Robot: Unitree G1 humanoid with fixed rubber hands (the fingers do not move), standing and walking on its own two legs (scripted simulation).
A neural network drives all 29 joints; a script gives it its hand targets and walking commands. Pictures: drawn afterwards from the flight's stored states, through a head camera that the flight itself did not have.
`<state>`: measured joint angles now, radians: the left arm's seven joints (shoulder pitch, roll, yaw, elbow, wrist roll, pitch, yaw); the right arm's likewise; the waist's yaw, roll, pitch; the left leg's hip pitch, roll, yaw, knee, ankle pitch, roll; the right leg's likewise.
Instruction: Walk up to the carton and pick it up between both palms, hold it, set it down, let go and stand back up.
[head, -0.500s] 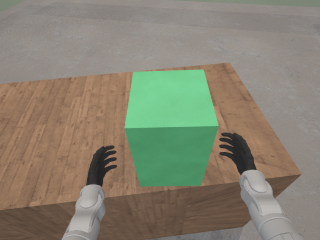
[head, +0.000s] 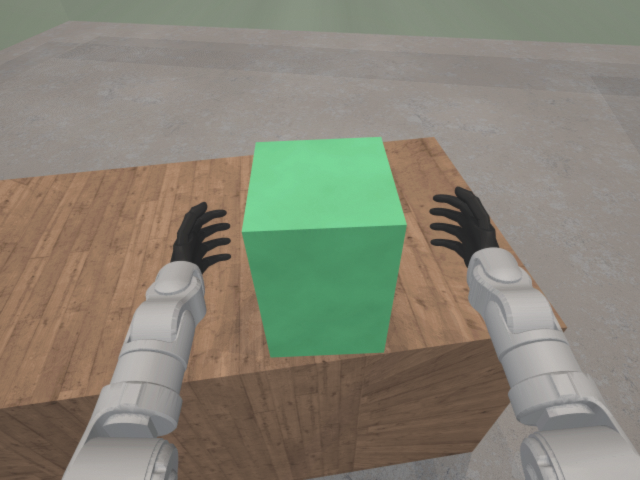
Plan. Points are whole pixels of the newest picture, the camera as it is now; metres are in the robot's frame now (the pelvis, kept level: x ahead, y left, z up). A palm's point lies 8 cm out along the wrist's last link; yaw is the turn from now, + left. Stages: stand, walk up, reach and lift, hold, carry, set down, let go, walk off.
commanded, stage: reach and lift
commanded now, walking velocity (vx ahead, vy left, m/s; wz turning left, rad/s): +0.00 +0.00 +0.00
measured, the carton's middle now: (323, 252) +0.48 +0.00 +0.02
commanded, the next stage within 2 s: none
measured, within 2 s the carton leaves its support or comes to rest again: neither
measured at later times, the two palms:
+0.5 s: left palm (168, 205) +0.44 +0.20 +0.16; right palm (451, 175) +0.46 -0.17 +0.17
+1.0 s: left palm (169, 178) +0.48 +0.20 +0.18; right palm (463, 149) +0.50 -0.20 +0.19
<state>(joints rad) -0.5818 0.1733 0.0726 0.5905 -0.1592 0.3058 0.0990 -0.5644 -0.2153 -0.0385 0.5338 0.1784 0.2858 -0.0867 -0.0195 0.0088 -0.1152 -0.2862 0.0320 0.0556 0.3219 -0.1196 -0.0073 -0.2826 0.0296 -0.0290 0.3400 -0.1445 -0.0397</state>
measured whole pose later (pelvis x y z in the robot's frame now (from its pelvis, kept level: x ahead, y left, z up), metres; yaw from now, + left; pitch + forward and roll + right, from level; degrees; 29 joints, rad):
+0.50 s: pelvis +0.03 +0.03 +0.01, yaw +1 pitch +6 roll +0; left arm -0.91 0.20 0.02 0.90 -0.23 0.39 0.13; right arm -0.97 -0.34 -0.05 1.02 0.21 0.32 0.01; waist 0.01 0.02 -0.13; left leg -0.20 0.00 0.04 0.17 -0.07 0.01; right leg -0.16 0.00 -0.04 0.11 -0.06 -0.01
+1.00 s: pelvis +0.03 +0.00 +0.01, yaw +1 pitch +13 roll +0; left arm -1.10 0.30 0.03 1.08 -0.28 0.38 0.11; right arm -1.15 -0.38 0.03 1.16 0.31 0.33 -0.05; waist 0.01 0.01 -0.19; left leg -0.29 0.02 0.04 0.09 -0.03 -0.01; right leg -0.29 0.03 -0.04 0.14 -0.07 -0.03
